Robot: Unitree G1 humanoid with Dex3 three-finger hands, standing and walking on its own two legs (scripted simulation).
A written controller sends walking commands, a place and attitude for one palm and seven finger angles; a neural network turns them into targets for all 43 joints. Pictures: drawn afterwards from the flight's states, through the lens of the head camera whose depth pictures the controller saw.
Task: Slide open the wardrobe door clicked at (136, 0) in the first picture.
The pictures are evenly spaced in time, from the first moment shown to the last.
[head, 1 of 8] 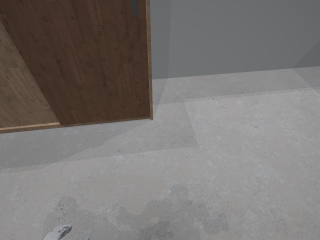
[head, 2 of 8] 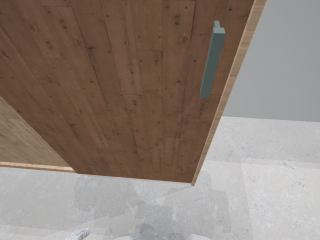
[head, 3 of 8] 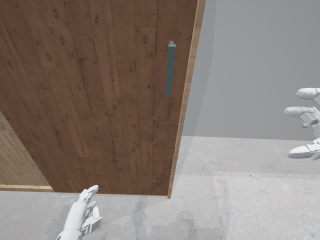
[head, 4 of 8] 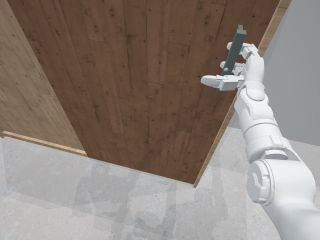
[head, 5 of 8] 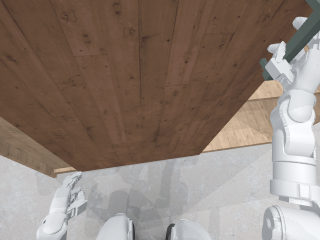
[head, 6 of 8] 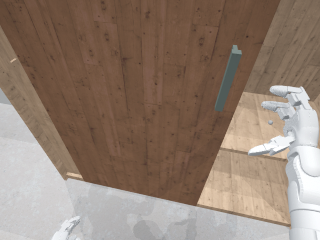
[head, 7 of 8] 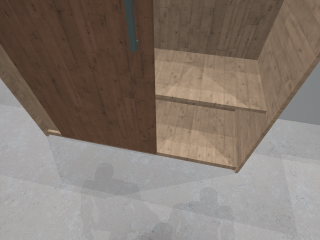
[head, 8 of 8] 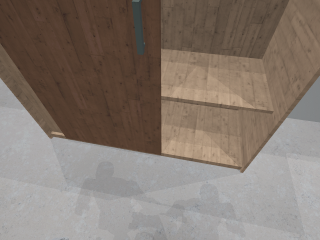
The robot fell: no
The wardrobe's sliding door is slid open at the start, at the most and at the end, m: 0.00 0.55 0.55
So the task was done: yes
